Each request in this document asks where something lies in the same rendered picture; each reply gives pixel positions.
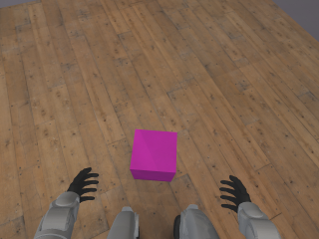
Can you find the robot left hand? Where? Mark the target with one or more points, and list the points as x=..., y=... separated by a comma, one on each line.
x=79, y=182

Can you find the left robot thigh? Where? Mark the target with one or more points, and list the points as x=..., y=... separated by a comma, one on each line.
x=125, y=226

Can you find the right robot thigh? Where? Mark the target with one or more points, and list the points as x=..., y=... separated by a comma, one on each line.
x=196, y=225

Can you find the carton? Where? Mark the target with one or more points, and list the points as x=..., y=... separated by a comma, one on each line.
x=154, y=155

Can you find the right robot forearm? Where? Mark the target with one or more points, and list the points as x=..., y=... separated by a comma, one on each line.
x=255, y=224

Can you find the robot right hand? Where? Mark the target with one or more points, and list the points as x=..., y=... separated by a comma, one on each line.
x=239, y=192

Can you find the left robot forearm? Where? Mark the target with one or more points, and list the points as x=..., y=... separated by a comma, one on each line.
x=59, y=220

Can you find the robot thigh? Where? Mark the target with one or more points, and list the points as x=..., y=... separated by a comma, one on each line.
x=196, y=225
x=125, y=226

